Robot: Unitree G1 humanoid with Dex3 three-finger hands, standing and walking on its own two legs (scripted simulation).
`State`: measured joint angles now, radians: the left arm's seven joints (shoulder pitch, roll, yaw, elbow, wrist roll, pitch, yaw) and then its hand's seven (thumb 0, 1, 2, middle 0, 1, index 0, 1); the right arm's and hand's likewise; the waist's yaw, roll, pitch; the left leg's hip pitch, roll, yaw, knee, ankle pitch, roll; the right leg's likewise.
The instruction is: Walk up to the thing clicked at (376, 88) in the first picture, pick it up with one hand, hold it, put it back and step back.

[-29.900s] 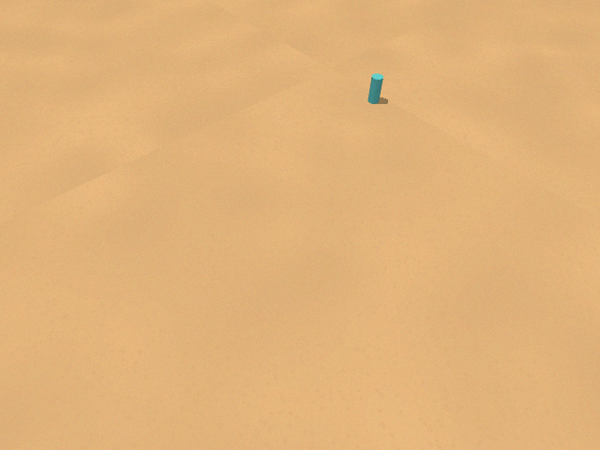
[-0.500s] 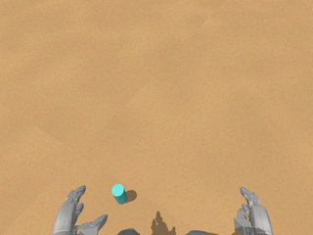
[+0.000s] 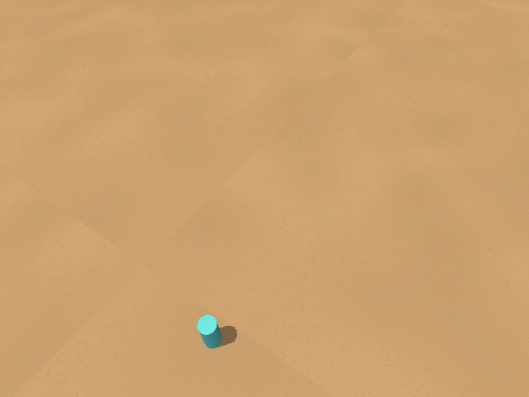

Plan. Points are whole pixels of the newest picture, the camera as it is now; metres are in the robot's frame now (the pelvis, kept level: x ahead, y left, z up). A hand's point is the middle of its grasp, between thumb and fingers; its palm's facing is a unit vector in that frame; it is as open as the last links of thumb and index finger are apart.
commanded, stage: stand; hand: left
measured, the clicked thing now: (210, 332) +0.42 +0.22 -0.69
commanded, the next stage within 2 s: step back in 1.66 s
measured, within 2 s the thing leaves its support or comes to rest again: neither
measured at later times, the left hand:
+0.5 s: hand out of the picture +0.04 +0.25 -0.15, palm faces -0.01 -0.94 -0.34, open 7.4 cm
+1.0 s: hand out of the picture +0.08 +0.24 -0.14, palm faces -0.02 -0.94 -0.33, open 7.4 cm
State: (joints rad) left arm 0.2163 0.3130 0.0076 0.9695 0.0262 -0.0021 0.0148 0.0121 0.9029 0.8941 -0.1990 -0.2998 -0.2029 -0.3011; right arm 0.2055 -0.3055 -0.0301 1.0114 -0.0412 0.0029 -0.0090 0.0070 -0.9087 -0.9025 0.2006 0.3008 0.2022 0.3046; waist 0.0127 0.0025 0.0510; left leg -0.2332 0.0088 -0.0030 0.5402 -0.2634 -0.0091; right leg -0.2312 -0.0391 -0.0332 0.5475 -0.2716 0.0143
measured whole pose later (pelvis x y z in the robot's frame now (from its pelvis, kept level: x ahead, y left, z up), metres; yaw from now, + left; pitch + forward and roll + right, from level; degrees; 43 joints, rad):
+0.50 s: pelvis -0.01 +0.00 +0.01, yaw +0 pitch -4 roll +0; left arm 0.14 0.33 0.00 1.16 0.02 -0.01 0.01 0.01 0.91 0.89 -0.20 -0.30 -0.20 -0.30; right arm 0.14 -0.33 -0.02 1.14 -0.03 0.01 -0.01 0.00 -0.91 -0.90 0.20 0.30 0.20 0.30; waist 0.01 0.01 0.06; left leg -0.15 0.01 0.00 0.38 -0.17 -0.01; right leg -0.15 -0.04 -0.03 0.38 -0.17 0.02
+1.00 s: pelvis +0.01 +0.00 +0.01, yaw -1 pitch -3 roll +0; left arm 0.09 0.32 0.00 1.17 0.01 -0.01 0.00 0.01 0.91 0.89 -0.20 -0.30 -0.20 -0.30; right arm 0.11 -0.33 -0.01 1.16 -0.02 0.00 -0.01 0.00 -0.91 -0.90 0.20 0.30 0.20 0.30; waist 0.01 0.01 0.05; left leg -0.11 0.01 0.01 0.33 -0.17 -0.01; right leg -0.12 -0.03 -0.03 0.34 -0.17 0.02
